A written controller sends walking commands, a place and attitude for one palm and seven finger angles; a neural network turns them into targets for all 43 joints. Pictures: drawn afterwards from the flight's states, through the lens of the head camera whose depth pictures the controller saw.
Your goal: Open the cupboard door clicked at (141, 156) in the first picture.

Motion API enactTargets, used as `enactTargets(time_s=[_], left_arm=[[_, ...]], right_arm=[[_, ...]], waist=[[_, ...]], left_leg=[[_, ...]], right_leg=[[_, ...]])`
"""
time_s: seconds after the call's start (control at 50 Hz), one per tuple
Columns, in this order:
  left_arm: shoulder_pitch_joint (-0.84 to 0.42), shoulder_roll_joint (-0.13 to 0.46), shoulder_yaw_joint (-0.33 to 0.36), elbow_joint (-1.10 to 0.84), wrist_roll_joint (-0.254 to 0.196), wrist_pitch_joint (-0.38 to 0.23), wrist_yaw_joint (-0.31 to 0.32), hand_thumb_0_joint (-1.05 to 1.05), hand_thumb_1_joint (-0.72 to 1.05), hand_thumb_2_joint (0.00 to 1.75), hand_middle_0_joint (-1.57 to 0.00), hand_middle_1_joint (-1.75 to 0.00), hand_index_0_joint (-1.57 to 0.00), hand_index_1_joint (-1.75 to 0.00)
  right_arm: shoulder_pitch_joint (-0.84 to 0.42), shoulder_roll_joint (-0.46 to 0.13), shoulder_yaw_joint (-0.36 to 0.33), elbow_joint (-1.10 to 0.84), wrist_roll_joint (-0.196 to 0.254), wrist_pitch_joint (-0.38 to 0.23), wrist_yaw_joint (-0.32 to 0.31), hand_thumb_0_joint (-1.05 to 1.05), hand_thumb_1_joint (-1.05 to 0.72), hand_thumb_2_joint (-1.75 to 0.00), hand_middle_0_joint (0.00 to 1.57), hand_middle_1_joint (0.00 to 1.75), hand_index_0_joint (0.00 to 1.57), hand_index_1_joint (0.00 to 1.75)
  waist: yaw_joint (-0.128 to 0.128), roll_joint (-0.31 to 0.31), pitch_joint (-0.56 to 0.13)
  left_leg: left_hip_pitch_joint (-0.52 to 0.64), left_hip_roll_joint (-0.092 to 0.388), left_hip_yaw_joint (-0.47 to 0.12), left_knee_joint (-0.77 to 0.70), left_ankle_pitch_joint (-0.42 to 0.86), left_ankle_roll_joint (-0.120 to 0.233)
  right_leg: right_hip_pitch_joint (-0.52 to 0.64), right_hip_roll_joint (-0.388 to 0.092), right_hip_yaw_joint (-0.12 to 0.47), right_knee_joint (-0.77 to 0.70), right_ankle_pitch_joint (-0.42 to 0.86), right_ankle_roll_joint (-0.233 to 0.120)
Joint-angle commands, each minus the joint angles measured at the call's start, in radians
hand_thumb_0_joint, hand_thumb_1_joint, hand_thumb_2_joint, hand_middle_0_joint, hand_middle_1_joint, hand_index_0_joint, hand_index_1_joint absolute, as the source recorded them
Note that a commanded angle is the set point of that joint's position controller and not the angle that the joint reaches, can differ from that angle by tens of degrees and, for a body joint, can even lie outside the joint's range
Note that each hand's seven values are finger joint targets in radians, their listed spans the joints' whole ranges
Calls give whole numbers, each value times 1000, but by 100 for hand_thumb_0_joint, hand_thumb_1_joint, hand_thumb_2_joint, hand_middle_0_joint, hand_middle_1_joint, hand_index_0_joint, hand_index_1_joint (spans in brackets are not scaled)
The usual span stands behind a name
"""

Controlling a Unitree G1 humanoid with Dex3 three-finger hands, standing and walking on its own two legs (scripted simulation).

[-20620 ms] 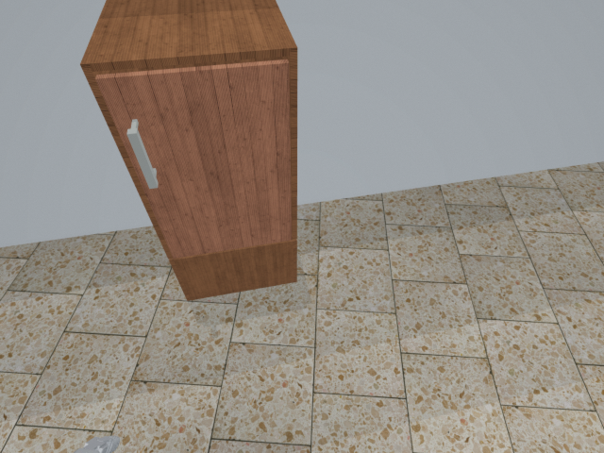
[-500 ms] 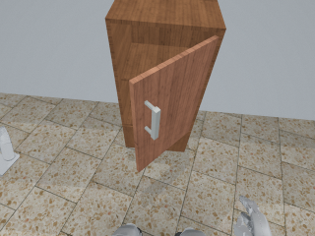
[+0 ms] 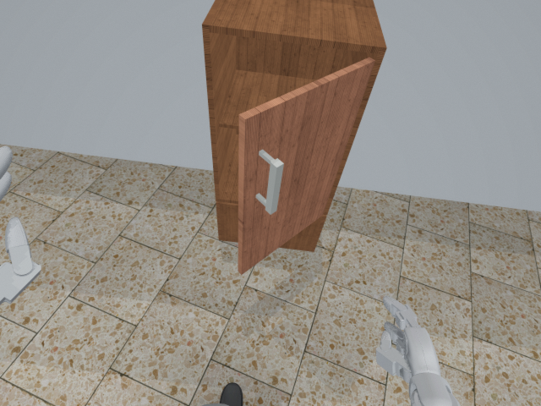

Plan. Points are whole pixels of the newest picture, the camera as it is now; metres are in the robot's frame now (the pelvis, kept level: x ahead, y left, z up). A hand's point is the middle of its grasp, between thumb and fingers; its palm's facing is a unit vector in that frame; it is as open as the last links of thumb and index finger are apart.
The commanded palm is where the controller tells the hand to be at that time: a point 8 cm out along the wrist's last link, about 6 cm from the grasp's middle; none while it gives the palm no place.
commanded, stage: stop stepping back and stand still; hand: left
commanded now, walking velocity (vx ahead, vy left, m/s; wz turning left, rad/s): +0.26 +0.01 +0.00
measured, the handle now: (267, 183) +0.55 +0.06 -0.05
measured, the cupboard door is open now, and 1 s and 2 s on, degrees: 47 47 47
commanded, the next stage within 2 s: let the arm hang, fingers relaxed in 0.64 s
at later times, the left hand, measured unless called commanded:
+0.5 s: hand (43, 354) +0.13 +0.23 +0.16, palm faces +0.31 -0.80 -0.52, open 7.4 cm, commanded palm +0.08 +0.28 +0.18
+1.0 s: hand out of the picture +0.01 +0.18 -0.15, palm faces -0.05 -0.97 -0.25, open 7.4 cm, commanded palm none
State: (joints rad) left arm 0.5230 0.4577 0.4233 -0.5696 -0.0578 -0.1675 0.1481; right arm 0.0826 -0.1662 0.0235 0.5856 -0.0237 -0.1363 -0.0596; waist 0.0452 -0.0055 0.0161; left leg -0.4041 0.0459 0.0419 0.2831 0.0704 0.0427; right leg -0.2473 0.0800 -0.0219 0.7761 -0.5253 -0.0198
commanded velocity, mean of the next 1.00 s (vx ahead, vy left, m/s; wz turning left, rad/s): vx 0.06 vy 0.01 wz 0.00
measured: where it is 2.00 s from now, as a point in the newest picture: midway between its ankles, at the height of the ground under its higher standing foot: outside the picture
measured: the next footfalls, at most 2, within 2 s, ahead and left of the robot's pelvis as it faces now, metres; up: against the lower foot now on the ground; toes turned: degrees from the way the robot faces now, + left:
right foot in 0.06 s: -0.06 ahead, -0.11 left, +0.00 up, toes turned -1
left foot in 0.20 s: +0.02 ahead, +0.09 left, +0.00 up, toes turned -3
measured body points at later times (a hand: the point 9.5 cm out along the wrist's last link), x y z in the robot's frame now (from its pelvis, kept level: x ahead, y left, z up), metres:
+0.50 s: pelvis -0.07 -0.02 +0.00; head -0.07 -0.01 +0.45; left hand +0.11 +0.27 +0.19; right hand +0.04 -0.27 -0.10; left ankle +0.00 +0.09 -0.74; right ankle -0.10 -0.11 -0.74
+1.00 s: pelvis -0.10 -0.02 -0.01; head -0.09 -0.02 +0.44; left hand +0.01 +0.23 -0.13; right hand +0.03 -0.29 -0.13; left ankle -0.02 +0.09 -0.74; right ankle -0.10 -0.11 -0.74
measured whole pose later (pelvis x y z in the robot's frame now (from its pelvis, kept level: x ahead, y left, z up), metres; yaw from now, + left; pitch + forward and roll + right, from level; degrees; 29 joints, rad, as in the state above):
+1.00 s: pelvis -0.10 -0.02 -0.01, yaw +0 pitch -2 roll -1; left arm 0.22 0.25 -0.01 0.83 0.03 0.05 -0.02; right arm 0.11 -0.30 0.01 0.91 -0.03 0.00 0.00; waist -0.02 0.01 0.03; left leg -0.34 -0.02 -0.05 0.51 -0.15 0.01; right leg -0.22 0.04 -0.05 0.53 -0.29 -0.05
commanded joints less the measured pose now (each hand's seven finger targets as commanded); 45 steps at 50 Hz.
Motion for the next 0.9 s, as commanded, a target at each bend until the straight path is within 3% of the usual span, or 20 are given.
enactTargets(time_s=[0.0,0.02,0.04,0.06,0.1,0.14,0.18,0.2,0.26,0.32,0.38,0.42,0.46,0.56,0.6,0.7,0.72,0.76,0.82,0.88], left_arm=[[38,170,116,-207,-12,-49,17,0,90,90,-20,-30,-20,-30],[50,215,144,-233,-9,-60,15,0,90,90,-20,-30,-20,-30],[18,246,172,-261,-13,-69,22,0,90,90,-20,-30,-20,-30],[-62,264,196,-281,-4,-82,27,0,90,90,-20,-30,-20,-30],[-50,159,129,-163,-4,-48,21,0,90,90,-20,-30,-20,-30],[-72,142,114,-108,7,-45,28,0,90,90,-20,-30,-20,-30],[-96,135,97,-81,16,-55,24,0,90,90,-20,-30,-20,-30],[-105,151,104,-77,18,-66,24,0,90,90,-20,-30,-20,-30],[-54,158,109,-130,13,-87,15,0,90,90,-20,-30,-20,-30],[27,142,113,-164,22,-90,20,0,90,90,-20,-30,-20,-30],[113,159,150,-144,19,-93,24,0,90,90,-20,-30,-20,-30],[132,168,165,-111,6,-101,24,0,90,90,-20,-30,-20,-30],[78,166,168,-99,-1,-100,32,0,90,90,-20,-30,-20,-30],[-36,123,92,7,15,-101,20,0,90,90,-20,-30,-20,-30],[-54,131,87,-16,22,-106,14,0,90,90,-20,-30,-20,-30],[-50,120,72,-56,26,-101,12,0,90,90,-20,-30,-20,-30],[-122,-59,-306,761,112,67,-128,0,90,90,-20,-30,-20,-30],[-144,-71,-307,810,97,138,-152,0,90,90,-20,-30,-20,-30],[-243,-18,-321,963,96,142,-152,0,90,90,-20,-30,-20,-30],[-334,4,-348,1151,89,151,-147,0,90,90,-20,-30,-20,-30]], right_arm=[[10,-157,-64,-125,3,-22,-8,0,-90,-90,20,30,20,30],[12,-151,-63,-124,2,-8,-7,0,-90,-90,20,30,20,30],[7,-146,-52,-104,-15,1,-8,0,-90,-90,20,30,20,30],[-3,-148,-41,-94,-27,-3,-6,0,-90,-90,20,30,20,30],[33,-151,-53,-95,15,-24,-25,0,-90,-90,20,30,20,30],[39,-159,-42,-73,15,-36,-45,0,-90,-90,20,30,20,30],[38,-186,-44,-79,20,-58,-57,0,-90,-90,20,30,20,30],[47,-199,-49,-82,25,-69,-60,0,-90,-90,20,30,20,30],[46,-179,-41,-71,5,-87,-53,0,-90,-90,20,30,20,30],[35,-180,-46,-85,3,-92,-39,0,-90,-90,20,30,20,30],[37,-176,-55,-91,1,-85,-29,0,-90,-90,20,30,20,30],[54,-169,-67,-80,2,-68,-24,0,-90,-90,20,30,20,30],[70,-165,-68,-56,7,-58,-23,0,-90,-90,20,30,20,30],[48,-183,-65,-46,18,-79,-43,0,-90,-90,20,30,20,30],[47,-174,-52,-48,13,-77,-45,0,-90,-90,20,30,20,30],[35,-170,-52,-71,14,-79,-37,0,-90,-90,20,30,20,30],[-15,-345,-108,192,19,-65,56,0,-90,-90,20,30,20,30],[69,-289,-100,177,22,26,55,0,-90,-90,20,30,20,30],[26,-311,-81,175,9,72,54,0,-90,-90,20,30,20,30],[6,-302,-67,223,-2,104,57,0,-90,-90,20,30,20,30]], waist=[[-44,163,-163],[-50,-30,-150],[-39,-116,-129],[-32,-103,-156],[-55,-150,-86],[-74,15,-29],[-57,163,8],[-51,124,-18],[-52,198,-104],[-42,179,-91],[-48,96,-90],[-57,-33,-73],[-63,-64,-60],[-59,34,-11],[-53,87,-55],[-49,60,-56],[-76,81,-11],[-51,-16,-141],[-46,-134,-90],[-57,-55,-23]], left_leg=[[167,19,7,8,-510,-96],[292,-46,33,343,-386,-98],[275,-54,-7,575,-329,-89],[194,-38,-57,651,-357,-83],[112,-22,-79,562,-371,-62],[193,-14,-45,253,-307,-46],[222,54,-140,97,-249,-16],[212,90,-192,90,-205,4],[199,144,-340,-65,-350,17],[52,131,-275,-122,-592,31],[39,34,-142,7,-504,-22],[139,-23,-68,250,-358,-49],[132,-34,-62,393,-305,-52],[241,17,-109,141,-151,-21],[251,38,-134,100,-102,-10],[218,16,-119,80,-280,-13],[86,59,-188,233,-30,1],[165,72,-183,245,38,0],[103,58,-235,214,-121,23],[121,28,-215,183,-196,4]], right_leg=[[50,-35,-24,-510,16,-63],[-198,-221,205,-661,-37,-126],[-324,-372,315,-699,9,-179],[-289,-399,316,-658,69,-204],[-173,-302,209,-540,166,-134],[-144,-232,123,-462,213,-68],[-125,-124,70,-374,250,-3],[-78,-98,68,-359,301,12],[-6,-49,8,-220,170,25],[120,-55,-1,-269,160,12],[125,-90,35,-426,138,-12],[-57,-207,201,-573,23,-66],[-108,-284,263,-587,121,-109],[-78,-126,114,-473,317,-5],[-29,-105,79,-431,357,14],[-8,-108,101,-498,261,11],[-69,-168,58,-323,435,-23],[-44,-154,80,-308,385,-28],[-36,-156,100,-337,264,-44],[-73,-182,137,-394,196,-67]])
